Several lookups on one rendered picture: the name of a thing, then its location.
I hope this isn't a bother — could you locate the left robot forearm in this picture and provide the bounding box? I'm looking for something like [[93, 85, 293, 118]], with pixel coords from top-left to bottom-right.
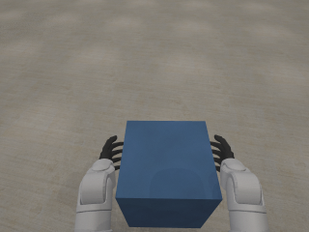
[[74, 159, 116, 232]]

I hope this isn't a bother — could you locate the right robot forearm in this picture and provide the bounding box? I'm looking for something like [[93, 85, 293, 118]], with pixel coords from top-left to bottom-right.
[[219, 158, 270, 232]]

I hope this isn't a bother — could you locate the robot right hand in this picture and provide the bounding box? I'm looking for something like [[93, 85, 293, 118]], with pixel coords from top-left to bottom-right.
[[210, 134, 235, 172]]

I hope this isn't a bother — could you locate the carton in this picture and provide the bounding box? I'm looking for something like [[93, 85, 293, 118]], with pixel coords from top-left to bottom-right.
[[115, 120, 223, 228]]

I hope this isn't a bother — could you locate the robot left hand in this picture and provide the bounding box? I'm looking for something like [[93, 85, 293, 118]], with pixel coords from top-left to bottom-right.
[[99, 135, 124, 171]]

